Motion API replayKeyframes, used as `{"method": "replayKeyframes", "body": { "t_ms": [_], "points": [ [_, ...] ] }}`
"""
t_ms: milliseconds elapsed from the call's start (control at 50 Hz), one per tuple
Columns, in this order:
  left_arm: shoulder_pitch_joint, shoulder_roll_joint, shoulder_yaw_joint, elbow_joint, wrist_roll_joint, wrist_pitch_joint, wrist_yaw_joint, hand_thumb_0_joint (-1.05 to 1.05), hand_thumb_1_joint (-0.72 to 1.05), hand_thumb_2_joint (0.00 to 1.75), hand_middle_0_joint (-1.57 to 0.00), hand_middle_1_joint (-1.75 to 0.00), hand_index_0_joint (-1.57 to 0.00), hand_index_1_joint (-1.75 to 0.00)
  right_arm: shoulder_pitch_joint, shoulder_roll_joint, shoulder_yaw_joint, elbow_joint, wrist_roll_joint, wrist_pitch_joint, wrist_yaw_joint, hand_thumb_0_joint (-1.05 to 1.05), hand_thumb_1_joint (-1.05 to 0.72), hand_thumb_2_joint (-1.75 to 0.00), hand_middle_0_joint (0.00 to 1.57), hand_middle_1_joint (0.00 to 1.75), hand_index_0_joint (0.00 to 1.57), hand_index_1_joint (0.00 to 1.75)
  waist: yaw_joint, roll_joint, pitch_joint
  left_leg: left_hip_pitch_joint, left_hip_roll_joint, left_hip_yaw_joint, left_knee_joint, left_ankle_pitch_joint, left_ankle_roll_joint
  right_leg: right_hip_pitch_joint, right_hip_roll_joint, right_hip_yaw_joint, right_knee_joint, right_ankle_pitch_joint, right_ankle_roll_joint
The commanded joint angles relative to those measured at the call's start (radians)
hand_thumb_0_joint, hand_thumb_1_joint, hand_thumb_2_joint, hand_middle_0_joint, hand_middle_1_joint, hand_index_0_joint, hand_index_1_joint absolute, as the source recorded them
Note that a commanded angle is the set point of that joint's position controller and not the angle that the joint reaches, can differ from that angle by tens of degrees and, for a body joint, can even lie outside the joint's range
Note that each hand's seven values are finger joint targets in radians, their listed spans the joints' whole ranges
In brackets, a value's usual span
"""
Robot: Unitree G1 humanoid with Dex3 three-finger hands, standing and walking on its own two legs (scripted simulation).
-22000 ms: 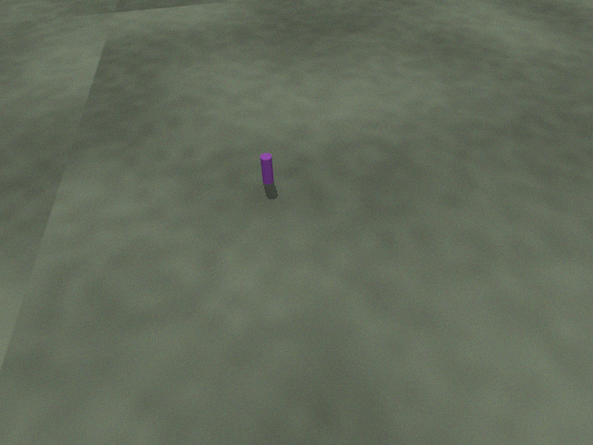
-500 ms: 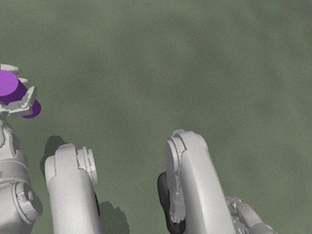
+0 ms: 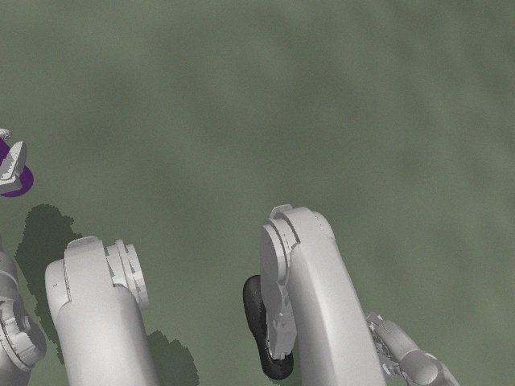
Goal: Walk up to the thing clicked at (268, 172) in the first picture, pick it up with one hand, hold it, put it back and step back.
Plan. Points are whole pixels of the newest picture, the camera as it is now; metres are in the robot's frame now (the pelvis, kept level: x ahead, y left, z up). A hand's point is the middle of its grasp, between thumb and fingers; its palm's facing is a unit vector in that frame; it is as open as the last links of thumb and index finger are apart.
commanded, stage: lower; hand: left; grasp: from the side
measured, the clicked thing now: out of the picture +0.44 +0.31 -0.14
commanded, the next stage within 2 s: loosen in 1.04 s
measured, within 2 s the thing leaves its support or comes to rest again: rests again in 0.80 s
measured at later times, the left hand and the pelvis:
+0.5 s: hand (7, 160) +0.45 +0.30 -0.16, palm faces +0.38 -0.93 -0.04, open 7.6 cm; pelvis +0.00 +0.01 -0.01, yaw -3 degrees
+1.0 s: hand (14, 163) +0.46 +0.30 -0.18, palm faces +0.38 -0.92 -0.03, open 7.6 cm; pelvis -0.01 +0.02 -0.01, yaw -5 degrees
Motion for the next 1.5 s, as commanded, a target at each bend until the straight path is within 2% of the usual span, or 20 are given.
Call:
{"method": "replayKeyframes", "body": {
  "t_ms": [0,100,200,260,280,320,360,460,560,680,760,840,980,1120,1140,1220,1280,1340,1420,1480],
  "points": [
    [-0.299,0.244,0.009,-0.164,-0.015,-0.127,0.013,0.0,0.4,1.24,-1.34,-1.42,-1.36,-1.41,0.086,-0.299,-0.055,-0.042,-0.014,0.001,-0.007,0.0,-0.92,-0.91,0.2,0.3,0.2,0.3,-0.052,0.37,-0.623,0.437,0.026,0.118,-0.248,0.115,0.051,0.315,0.025,-0.121,-0.222,0.209,-0.077],
    [-0.332,0.327,0.022,-0.139,-0.009,-0.171,0.01,0.0,0.4,1.2,-1.29,-1.37,-1.32,-1.36,0.059,-0.32,-0.018,-0.038,-0.037,-0.003,-0.01,0.0,-0.92,-0.91,0.2,0.3,0.2,0.3,-0.072,0.403,-0.597,0.443,0.032,0.108,-0.228,0.115,0.05,0.331,0.03,-0.13,-0.211,0.221,-0.073],
    [-0.308,0.361,0.056,-0.112,-0.024,-0.2,0.026,0.0,0.37,1.19,-1.26,-1.35,-1.28,-1.34,0.046,-0.333,0.013,-0.044,-0.059,-0.002,-0.009,0.0,-0.92,-0.91,0.2,0.3,0.2,0.3,-0.072,0.411,-0.612,0.459,0.036,0.1,-0.21,0.151,0.045,0.388,0.034,-0.139,-0.207,0.258,-0.068],
    [-0.306,0.382,0.035,-0.108,-0.008,-0.208,0.02,0.0,0.35,1.19,-1.26,-1.35,-1.28,-1.34,0.03,-0.345,0.024,-0.042,-0.068,0.001,-0.011,0.0,-0.93,-0.91,0.2,0.3,0.2,0.3,-0.08,0.447,-0.594,0.49,0.042,0.089,-0.209,0.18,0.038,0.364,0.037,-0.146,-0.194,0.279,-0.073],
    [-0.296,0.366,0.021,-0.089,-0.005,-0.206,0.016,0.0,0.36,1.18,-1.26,-1.35,-1.27,-1.33,0.028,-0.349,0.027,-0.041,-0.071,0.002,-0.012,0.0,-0.92,-0.91,0.2,0.3,0.2,0.3,-0.091,0.469,-0.589,0.521,0.044,0.084,-0.213,0.199,0.035,0.355,0.036,-0.153,-0.188,0.292,-0.072],
    [-0.298,0.38,0.019,-0.076,0.003,-0.206,0.025,0.0,0.39,1.18,-1.25,-1.34,-1.27,-1.32,0.019,-0.357,0.037,-0.046,-0.074,0.004,-0.012,0.0,-0.92,-0.91,0.2,0.3,0.2,0.3,-0.102,0.465,-0.553,0.494,0.045,0.074,-0.214,0.183,0.034,0.348,0.035,-0.163,-0.183,0.283,-0.072],
    [-0.286,0.408,0.039,-0.082,0.0,-0.214,0.031,0.0,0.34,1.18,-1.25,-1.34,-1.27,-1.33,0.011,-0.36,0.043,-0.05,-0.077,0.008,-0.011,0.0,-0.92,-0.91,0.2,0.3,0.2,0.3,-0.093,0.449,-0.559,0.489,0.045,0.071,-0.209,0.177,0.036,0.362,0.038,-0.166,-0.188,0.28,-0.071],
    [-0.277,0.397,0.037,-0.056,-0.013,-0.221,0.045,0.0,0.36,1.19,-1.23,-1.34,-1.25,-1.33,-0.007,-0.371,0.064,-0.063,-0.088,0.012,-0.01,0.0,-0.91,-0.9,0.2,0.3,0.2,0.3,-0.113,0.448,-0.548,0.505,0.051,0.056,-0.198,0.206,0.035,0.377,0.042,-0.178,-0.184,0.308,-0.066],
    [-0.302,0.429,0.025,-0.024,0.0,-0.237,0.059,0.0,0.39,1.21,-1.25,-1.35,-1.27,-1.34,-0.032,-0.378,0.083,-0.077,-0.097,0.013,-0.013,0.0,-0.91,-0.9,0.2,0.3,0.2,0.3,-0.134,0.43,-0.489,0.457,0.053,0.046,-0.198,0.132,0.04,0.363,0.047,-0.19,-0.192,0.259,-0.063],
    [-0.297,0.436,0.015,0.005,-0.001,-0.253,0.072,0.0,0.39,1.2,-1.24,-1.35,-1.26,-1.33,-0.054,-0.382,0.105,-0.087,-0.109,0.011,-0.014,0.0,-0.91,-0.9,0.2,0.3,0.2,0.3,-0.14,0.429,-0.491,0.469,0.057,0.038,-0.186,0.149,0.04,0.388,0.055,-0.197,-0.189,0.281,-0.058],
    [-0.291,0.458,0.017,0.024,0.005,-0.262,0.079,0.0,0.37,1.2,-1.25,-1.35,-1.27,-1.33,-0.073,-0.389,0.112,-0.097,-0.111,0.012,-0.014,0.0,-0.91,-0.9,0.2,0.3,0.2,0.3,-0.139,0.432,-0.446,0.452,0.059,0.031,-0.202,0.107,0.037,0.361,0.058,-0.211,-0.19,0.243,-0.062],
    [-0.295,0.444,-0.001,0.025,0.009,-0.27,0.084,0.0,0.41,1.22,-1.25,-1.35,-1.27,-1.34,-0.084,-0.394,0.119,-0.103,-0.118,0.011,-0.013,0.0,-0.9,-0.9,0.2,0.3,0.2,0.3,-0.15,0.455,-0.452,0.489,0.064,0.021,-0.2,0.14,0.032,0.364,0.061,-0.22,-0.18,0.271,-0.061],
    [-0.286,0.479,0.006,0.031,0.016,-0.278,0.104,0.0,0.42,1.2,-1.23,-1.32,-1.24,-1.31,-0.098,-0.395,0.136,-0.105,-0.125,0.019,-0.014,0.0,-0.9,-0.9,0.2,0.3,0.2,0.3,-0.146,0.454,-0.44,0.488,0.069,0.008,-0.194,0.166,0.031,0.379,0.066,-0.225,-0.178,0.293,-0.06],
    [-0.288,0.452,-0.015,0.077,0.019,-0.287,0.112,0.0,0.43,1.24,-1.25,-1.35,-1.27,-1.34,-0.12,-0.404,0.142,-0.118,-0.13,0.024,-0.015,0.0,-0.89,-0.9,0.2,0.3,0.2,0.3,-0.17,0.446,-0.399,0.499,0.075,-0.012,-0.209,0.145,0.026,0.353,0.068,-0.243,-0.173,0.272,-0.058],
    [-0.292,0.466,-0.017,0.085,0.02,-0.289,0.111,0.0,0.4,1.16,-1.3,-1.31,-1.32,-1.3,-0.122,-0.405,0.144,-0.119,-0.129,0.024,-0.015,0.0,-0.9,-0.9,0.2,0.3,0.2,0.3,-0.169,0.44,-0.382,0.472,0.073,-0.009,-0.207,0.119,0.031,0.344,0.069,-0.241,-0.178,0.255,-0.058],
    [-0.293,0.46,-0.008,0.077,-0.003,-0.301,0.107,0.0,0.17,0.84,-1.07,-0.99,-1.09,-0.98,-0.121,-0.397,0.153,-0.128,-0.13,0.021,-0.014,0.0,-0.91,-0.89,0.2,0.3,0.2,0.3,-0.165,0.418,-0.418,0.472,0.071,-0.005,-0.195,0.129,0.036,0.383,0.075,-0.237,-0.188,0.27,-0.056],
    [-0.298,0.467,-0.018,0.078,0.001,-0.305,0.103,0.0,0.05,0.6,-0.95,-0.83,-0.97,-0.8,-0.129,-0.399,0.155,-0.129,-0.131,0.019,-0.015,0.0,-0.92,-0.89,0.2,0.3,0.2,0.3,-0.167,0.435,-0.403,0.465,0.071,-0.006,-0.199,0.111,0.035,0.368,0.076,-0.24,-0.187,0.257,-0.057],
    [-0.29,0.463,-0.028,0.084,0.004,-0.302,0.098,0.0,-0.18,0.4,-0.71,-0.59,-0.73,-0.56,-0.125,-0.398,0.157,-0.122,-0.131,0.021,-0.017,0.0,-0.92,-0.9,0.2,0.3,0.2,0.3,-0.167,0.425,-0.403,0.462,0.073,-0.005,-0.193,0.125,0.036,0.375,0.077,-0.236,-0.187,0.27,-0.057],
    [-0.261,0.449,-0.028,0.117,0.003,-0.287,0.092,0.0,-0.35,0.23,-0.51,-0.38,-0.51,-0.37,-0.125,-0.401,0.153,-0.13,-0.126,0.025,-0.02,0.0,-0.92,-0.9,0.2,0.3,0.2,0.3,-0.16,0.428,-0.386,0.472,0.075,-0.01,-0.211,0.119,0.032,0.354,0.078,-0.243,-0.187,0.257,-0.062],
    [-0.258,0.436,-0.029,0.125,-0.003,-0.283,0.091,0.0,-0.39,0.19,-0.45,-0.31,-0.45,-0.31,-0.122,-0.401,0.155,-0.137,-0.126,0.026,-0.018,0.0,-0.92,-0.9,0.2,0.3,0.2,0.3,-0.167,0.411,-0.39,0.468,0.073,-0.014,-0.207,0.12,0.034,0.365,0.079,-0.246,-0.19,0.261,-0.06]
  ]
}}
